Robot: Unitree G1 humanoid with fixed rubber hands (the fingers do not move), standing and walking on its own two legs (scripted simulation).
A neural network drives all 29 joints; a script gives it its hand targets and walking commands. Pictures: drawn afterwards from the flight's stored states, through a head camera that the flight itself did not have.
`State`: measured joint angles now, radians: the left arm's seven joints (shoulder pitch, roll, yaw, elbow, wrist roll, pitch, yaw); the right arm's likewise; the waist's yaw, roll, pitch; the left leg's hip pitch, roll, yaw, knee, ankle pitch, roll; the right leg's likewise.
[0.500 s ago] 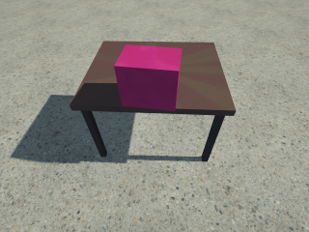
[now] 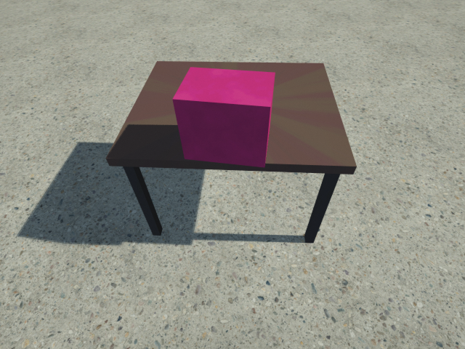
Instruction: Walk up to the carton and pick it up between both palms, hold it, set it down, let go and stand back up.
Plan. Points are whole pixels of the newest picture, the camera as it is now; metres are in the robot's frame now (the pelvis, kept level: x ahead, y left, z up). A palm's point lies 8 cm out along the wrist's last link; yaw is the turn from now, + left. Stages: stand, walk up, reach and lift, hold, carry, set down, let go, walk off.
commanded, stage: stand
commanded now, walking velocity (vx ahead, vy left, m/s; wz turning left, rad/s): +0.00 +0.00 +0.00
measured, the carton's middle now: (227, 117) +0.84 +0.06 -0.09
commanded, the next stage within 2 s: walk up in 1.16 s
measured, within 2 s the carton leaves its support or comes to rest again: neither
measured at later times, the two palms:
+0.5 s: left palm out of the picture +0.01 +0.24 -0.13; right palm out of the picture +0.00 -0.25 -0.13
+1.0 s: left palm out of the picture +0.01 +0.24 -0.13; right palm out of the picture +0.01 -0.24 -0.14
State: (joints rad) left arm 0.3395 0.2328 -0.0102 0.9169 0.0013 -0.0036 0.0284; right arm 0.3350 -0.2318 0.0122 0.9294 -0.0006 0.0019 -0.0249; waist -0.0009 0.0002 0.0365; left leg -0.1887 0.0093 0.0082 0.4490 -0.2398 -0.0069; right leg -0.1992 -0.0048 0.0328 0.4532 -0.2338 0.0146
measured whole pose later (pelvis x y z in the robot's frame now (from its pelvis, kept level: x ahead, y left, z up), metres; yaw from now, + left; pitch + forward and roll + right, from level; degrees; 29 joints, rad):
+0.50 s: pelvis +0.00 +0.00 +0.00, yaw +0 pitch -1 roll +0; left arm 0.34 0.22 -0.01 0.96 0.00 -0.01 0.03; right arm 0.34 -0.22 0.01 0.97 0.00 0.00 -0.03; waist 0.00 0.00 0.04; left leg -0.19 0.01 0.01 0.44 -0.23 -0.01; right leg -0.20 0.00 0.03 0.44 -0.23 0.01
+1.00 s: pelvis +0.00 +0.00 +0.00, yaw +0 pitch -1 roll +0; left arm 0.33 0.21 -0.01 0.98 0.00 -0.01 0.04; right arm 0.33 -0.20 0.01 0.99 0.00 0.00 -0.03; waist 0.00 0.00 0.04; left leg -0.18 0.01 0.00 0.43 -0.23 -0.01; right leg -0.19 -0.01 0.03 0.43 -0.23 0.01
